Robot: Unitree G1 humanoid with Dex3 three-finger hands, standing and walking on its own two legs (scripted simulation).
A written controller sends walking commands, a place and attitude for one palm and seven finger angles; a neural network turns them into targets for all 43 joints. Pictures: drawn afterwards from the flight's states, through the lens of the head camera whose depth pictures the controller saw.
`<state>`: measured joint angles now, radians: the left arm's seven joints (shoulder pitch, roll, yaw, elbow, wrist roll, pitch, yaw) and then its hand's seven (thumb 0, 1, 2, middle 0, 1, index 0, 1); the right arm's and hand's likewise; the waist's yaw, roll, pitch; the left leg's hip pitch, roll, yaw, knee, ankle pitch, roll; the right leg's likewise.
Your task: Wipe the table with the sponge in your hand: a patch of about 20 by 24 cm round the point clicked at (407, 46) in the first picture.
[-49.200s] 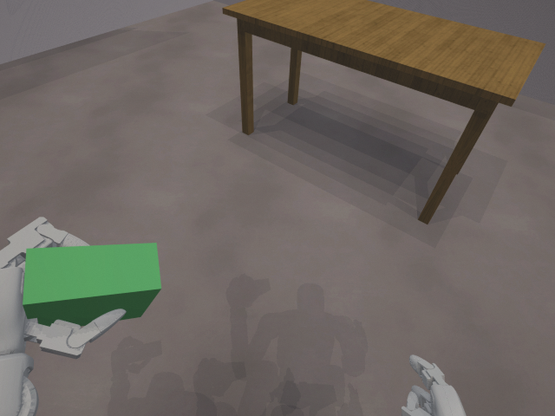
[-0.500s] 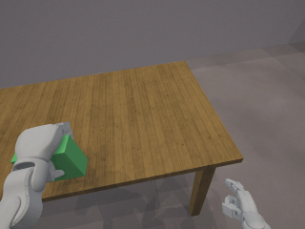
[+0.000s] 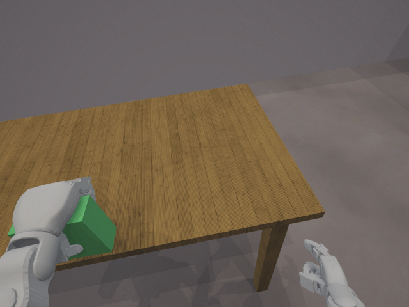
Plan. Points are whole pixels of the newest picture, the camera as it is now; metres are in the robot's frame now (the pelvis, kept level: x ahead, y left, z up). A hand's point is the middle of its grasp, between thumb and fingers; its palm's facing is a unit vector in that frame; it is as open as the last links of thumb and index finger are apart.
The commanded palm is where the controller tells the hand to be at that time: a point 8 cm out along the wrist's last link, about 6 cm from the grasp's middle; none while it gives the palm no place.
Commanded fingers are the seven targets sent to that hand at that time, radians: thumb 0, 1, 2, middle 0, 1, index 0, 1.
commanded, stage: bring the sponge back beside the body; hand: left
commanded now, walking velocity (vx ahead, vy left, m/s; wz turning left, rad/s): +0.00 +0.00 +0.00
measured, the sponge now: (73, 235) +0.19 +0.29 +0.07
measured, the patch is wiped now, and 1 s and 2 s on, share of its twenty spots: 1.00 1.00 1.00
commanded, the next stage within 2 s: step back with the hand held close in 0.54 s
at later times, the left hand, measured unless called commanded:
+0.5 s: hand (63, 228) +0.18 +0.28 +0.12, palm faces +0.07 -0.10 -0.99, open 9.6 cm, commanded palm +0.15 +0.28 +0.18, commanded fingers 0.00 0.10 1.30 -1.20 -1.60 -1.20 -1.60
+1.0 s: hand (75, 224) +0.17 +0.23 +0.15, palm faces +0.29 -0.86 -0.42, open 9.6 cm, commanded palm +0.13 +0.29 +0.17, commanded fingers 0.00 0.10 1.30 -1.20 -1.60 -1.20 -1.60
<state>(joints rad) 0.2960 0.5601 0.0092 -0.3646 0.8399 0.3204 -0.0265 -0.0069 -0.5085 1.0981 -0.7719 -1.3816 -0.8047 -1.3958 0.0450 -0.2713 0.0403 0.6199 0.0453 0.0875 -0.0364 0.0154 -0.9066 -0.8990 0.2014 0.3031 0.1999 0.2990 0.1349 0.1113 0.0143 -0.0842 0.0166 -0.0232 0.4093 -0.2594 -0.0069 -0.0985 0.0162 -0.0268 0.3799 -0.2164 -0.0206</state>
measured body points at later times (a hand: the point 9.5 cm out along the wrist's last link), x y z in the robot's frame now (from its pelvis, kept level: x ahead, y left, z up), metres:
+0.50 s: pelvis -0.01 +0.00 +0.00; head -0.03 -0.04 +0.45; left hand +0.17 +0.28 +0.17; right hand +0.24 -0.20 -0.08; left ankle -0.02 +0.13 -0.74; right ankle +0.00 -0.11 -0.74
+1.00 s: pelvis -0.03 +0.01 -0.01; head -0.01 +0.02 +0.44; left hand +0.15 +0.28 +0.17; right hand +0.14 -0.23 -0.09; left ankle -0.02 +0.13 -0.74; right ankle +0.00 -0.11 -0.74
